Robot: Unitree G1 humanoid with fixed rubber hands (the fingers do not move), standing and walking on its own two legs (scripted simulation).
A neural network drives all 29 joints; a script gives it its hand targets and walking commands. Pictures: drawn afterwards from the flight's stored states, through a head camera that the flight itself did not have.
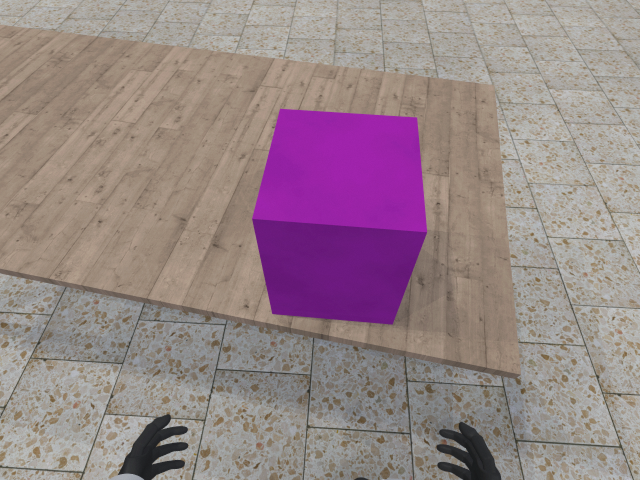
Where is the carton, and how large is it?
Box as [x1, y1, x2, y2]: [252, 109, 426, 324]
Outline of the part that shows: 280,109 252,217 272,313 392,324 426,233 416,117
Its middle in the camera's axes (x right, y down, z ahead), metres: +0.03 -0.03 +0.61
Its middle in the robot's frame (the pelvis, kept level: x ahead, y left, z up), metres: +0.48 -0.01 -0.01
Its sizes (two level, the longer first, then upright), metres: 0.210 0.200 0.250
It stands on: a table, 0.64 m high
